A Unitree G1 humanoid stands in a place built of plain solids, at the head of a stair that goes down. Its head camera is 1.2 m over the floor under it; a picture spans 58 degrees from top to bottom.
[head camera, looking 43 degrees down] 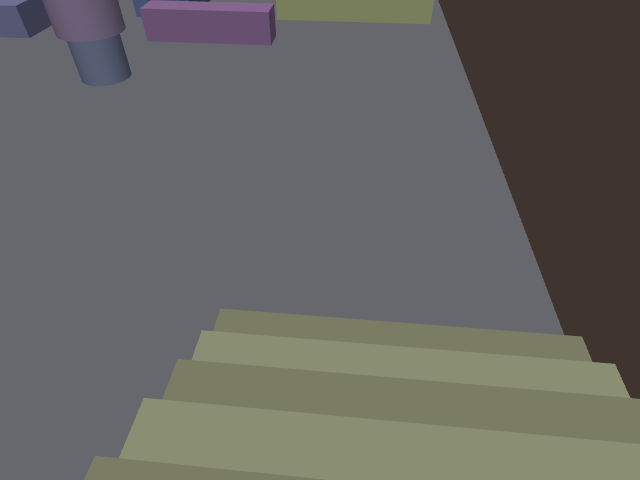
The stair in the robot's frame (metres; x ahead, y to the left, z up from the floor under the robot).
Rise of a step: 0.16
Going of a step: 0.26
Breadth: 2.02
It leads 5 degrees to the right of straight ahead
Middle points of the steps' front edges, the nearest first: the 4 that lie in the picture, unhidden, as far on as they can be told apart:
0.68 -0.35 -0.32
0.94 -0.38 -0.48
1.20 -0.40 -0.64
1.47 -0.43 -0.80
